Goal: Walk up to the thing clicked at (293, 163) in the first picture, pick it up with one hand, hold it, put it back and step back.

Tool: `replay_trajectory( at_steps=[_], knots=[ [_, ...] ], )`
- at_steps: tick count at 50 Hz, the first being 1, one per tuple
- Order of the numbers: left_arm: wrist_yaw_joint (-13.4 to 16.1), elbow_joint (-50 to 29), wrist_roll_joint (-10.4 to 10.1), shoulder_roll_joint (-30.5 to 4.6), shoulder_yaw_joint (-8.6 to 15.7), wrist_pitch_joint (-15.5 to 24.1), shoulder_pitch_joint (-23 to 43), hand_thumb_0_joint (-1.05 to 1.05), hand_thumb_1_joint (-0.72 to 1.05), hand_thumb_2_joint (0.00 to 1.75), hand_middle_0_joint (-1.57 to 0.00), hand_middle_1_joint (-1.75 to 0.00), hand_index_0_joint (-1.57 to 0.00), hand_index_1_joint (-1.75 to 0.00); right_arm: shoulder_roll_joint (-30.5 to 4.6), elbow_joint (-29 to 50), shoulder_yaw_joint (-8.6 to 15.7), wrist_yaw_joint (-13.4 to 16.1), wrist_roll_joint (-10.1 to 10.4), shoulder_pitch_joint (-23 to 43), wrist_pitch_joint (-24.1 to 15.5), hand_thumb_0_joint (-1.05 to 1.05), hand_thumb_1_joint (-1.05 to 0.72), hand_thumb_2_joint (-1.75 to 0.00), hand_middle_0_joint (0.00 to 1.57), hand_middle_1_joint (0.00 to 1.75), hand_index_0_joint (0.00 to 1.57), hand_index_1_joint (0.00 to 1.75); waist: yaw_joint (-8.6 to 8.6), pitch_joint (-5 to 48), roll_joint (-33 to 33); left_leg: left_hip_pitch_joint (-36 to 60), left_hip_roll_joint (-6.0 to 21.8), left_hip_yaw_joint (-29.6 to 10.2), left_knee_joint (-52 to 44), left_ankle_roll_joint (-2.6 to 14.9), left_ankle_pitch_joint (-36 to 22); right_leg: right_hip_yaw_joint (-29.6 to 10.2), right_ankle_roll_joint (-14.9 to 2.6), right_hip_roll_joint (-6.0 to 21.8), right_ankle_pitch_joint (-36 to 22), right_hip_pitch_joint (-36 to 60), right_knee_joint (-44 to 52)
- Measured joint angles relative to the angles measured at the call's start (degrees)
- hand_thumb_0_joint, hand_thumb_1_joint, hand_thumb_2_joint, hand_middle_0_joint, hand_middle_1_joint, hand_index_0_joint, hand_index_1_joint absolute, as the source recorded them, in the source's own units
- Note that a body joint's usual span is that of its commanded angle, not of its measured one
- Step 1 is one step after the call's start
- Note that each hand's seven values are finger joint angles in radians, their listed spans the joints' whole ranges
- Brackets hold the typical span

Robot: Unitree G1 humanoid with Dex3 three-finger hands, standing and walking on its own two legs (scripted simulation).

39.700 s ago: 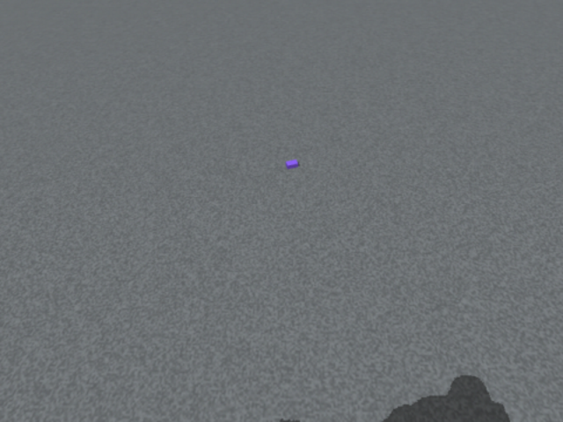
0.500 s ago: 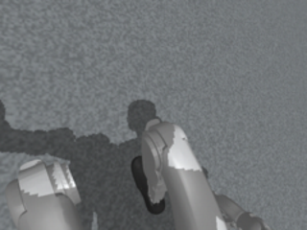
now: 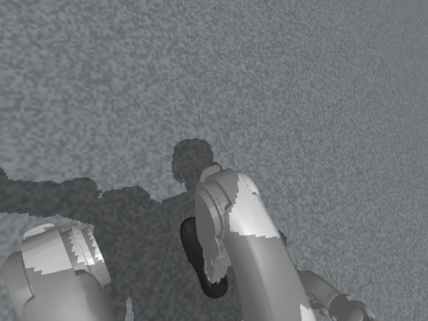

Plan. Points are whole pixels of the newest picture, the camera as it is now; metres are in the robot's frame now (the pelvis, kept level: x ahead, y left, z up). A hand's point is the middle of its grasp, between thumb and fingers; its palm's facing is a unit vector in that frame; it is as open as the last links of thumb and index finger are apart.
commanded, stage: open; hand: left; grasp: from above
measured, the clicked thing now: out of the picture +0.38 +0.35 -0.28
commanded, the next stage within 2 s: withdraw in 0.50 s
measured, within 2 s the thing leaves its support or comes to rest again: neither
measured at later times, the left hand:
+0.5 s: hand out of the picture +0.42 +0.35 -0.23, palm faces -0.46 -0.11 -0.88, open 10.8 cm
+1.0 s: hand out of the picture +0.44 +0.39 -0.15, palm faces -0.28 -0.09 -0.96, open 12.4 cm
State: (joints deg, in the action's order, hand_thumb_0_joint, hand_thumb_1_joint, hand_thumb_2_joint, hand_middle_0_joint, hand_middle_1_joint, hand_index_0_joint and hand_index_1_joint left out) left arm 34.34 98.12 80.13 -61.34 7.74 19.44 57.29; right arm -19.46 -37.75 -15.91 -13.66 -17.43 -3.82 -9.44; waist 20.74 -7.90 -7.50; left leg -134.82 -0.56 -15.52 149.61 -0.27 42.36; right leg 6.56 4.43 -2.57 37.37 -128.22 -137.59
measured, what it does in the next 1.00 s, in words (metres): stands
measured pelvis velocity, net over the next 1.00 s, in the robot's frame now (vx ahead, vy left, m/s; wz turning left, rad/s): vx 0.01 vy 0.00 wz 0.03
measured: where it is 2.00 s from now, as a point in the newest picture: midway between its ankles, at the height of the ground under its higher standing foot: (159, 304)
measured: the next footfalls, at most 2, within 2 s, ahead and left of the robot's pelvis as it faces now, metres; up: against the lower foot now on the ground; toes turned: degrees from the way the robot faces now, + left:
none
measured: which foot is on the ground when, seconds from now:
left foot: down 0.00-1.00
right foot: down 0.00-1.00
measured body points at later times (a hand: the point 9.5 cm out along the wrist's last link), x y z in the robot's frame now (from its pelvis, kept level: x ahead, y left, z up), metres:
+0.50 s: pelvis +0.00 +0.00 +0.00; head +0.25 +0.14 +0.34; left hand +0.44 +0.36 -0.18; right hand +0.08 -0.26 -0.06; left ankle +0.06 +0.12 -0.26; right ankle +0.12 -0.14 -0.26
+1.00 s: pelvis +0.01 +0.00 +0.02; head +0.23 +0.13 +0.38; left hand +0.45 +0.39 -0.09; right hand +0.09 -0.26 -0.06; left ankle +0.06 +0.12 -0.26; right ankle +0.12 -0.14 -0.26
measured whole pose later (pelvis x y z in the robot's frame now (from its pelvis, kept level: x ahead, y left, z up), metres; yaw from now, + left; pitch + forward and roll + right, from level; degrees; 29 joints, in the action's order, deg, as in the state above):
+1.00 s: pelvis +0.01 +0.00 +0.02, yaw +2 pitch +32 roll -14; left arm 28.1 79.4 72.3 -51.2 9.4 8.8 52.8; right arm -18.0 -40.4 -8.0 -15.2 -12.0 -7.9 -8.3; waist 15.6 1.0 -2.0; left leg -136.0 -1.0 -12.8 144.6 -0.6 41.8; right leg 5.0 3.3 -0.7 38.3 -129.9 -134.9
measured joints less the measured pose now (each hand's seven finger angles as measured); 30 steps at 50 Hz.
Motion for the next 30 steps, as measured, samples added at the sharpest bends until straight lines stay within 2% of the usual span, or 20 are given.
replay_trajectory(
  at_steps=[12, 22, 30],
  knots=[
    [-1.4, -0.14, -1.04, -0.2, -0.22, 0.46, -0.14, 0.0, 0.26, 0.47, -0.65, -0.44, -0.67, -0.43, 0.38, 0.84, -0.95, 0.43, 0.34, 0.11, 0.87, 0.0, -0.91, -0.9, 0.2, 0.3, 0.2, 0.3, -0.11, -0.15, 0.5, -0.1, -0.06, -0.07, -0.66, -0.11, -0.59, 0.14, 0.01, 0.09, -0.47, -0.07, 0.62],
    [-1.23, -0.49, -0.45, -0.49, -1.0, 1.46, -0.24, 0.0, 0.06, 0.61, -0.5, -0.59, -0.51, -0.58, 0.5, 0.9, -1.46, 0.94, 0.37, -0.22, 0.99, 0.0, -0.91, -0.9, 0.2, 0.3, 0.2, 0.3, -0.26, -0.52, -0.03, 0.24, 0.09, -0.11, -0.61, -0.31, -0.48, 0.12, 0.0, -0.04, -0.62, -0.04, 0.51],
    [-0.46, -0.56, -0.03, -0.19, -0.58, 1.18, -0.54, 0.0, -0.07, 0.68, -0.41, -0.68, -0.42, -0.67, 0.1, 0.94, -1.12, 0.98, 0.18, -0.44, 0.61, 0.0, -0.9, -0.9, 0.2, 0.3, 0.2, 0.3, -0.2, -0.49, -0.19, 0.28, 0.05, -0.21, -0.72, -0.45, -0.41, 0.21, -0.07, 0.01, -0.6, -0.05, 0.6]
  ],
)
